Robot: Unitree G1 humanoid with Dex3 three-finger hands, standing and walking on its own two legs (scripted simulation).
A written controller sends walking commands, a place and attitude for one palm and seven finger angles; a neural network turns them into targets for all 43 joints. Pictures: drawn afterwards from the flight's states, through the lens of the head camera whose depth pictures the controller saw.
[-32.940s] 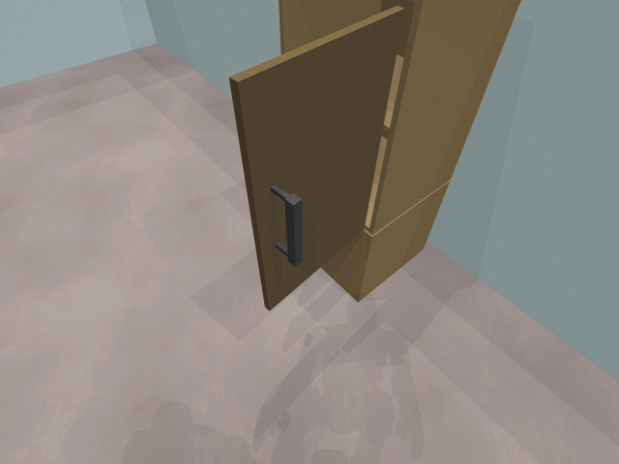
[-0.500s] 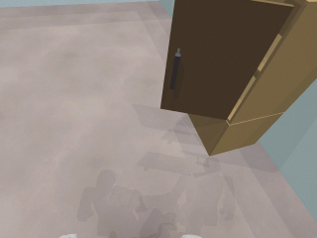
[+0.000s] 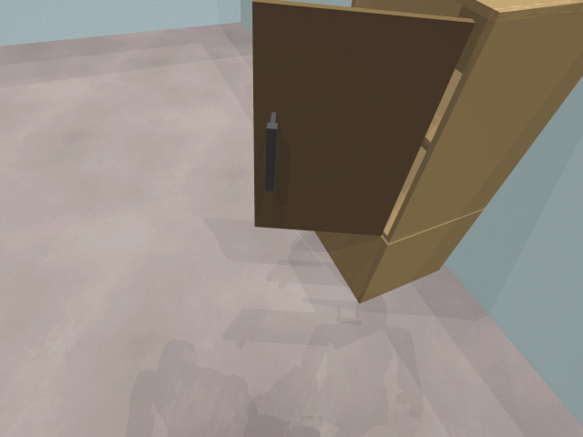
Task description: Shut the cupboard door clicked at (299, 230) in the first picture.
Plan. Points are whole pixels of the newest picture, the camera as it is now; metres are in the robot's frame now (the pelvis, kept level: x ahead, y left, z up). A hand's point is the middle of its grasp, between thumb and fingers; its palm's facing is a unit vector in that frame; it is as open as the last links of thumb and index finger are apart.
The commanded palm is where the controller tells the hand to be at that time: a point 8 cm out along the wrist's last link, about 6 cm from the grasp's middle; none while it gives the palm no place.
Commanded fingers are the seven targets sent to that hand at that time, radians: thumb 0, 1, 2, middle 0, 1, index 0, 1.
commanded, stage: take the last steps up to it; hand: left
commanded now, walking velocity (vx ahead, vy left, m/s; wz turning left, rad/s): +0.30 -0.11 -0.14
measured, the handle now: (271, 153) +0.68 +0.08 -0.03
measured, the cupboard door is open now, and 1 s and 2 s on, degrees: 63 63 63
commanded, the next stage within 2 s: come to a stop and stand still in 0.38 s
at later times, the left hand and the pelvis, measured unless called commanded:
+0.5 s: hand (245, 363) +0.26 +0.08 -0.16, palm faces -0.07 -0.98 -0.20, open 7.4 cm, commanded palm none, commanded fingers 0.00 0.90 0.90 -0.20 -0.30 -0.20 -0.30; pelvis +0.17 -0.09 +0.01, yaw -3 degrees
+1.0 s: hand (247, 362) +0.27 +0.08 -0.16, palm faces +0.01 -0.96 -0.28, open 7.4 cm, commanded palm none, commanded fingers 0.00 0.90 0.90 -0.20 -0.30 -0.20 -0.30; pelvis +0.20 -0.13 +0.00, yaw -3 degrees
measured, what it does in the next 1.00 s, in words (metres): walks ahead: right foot, then left foot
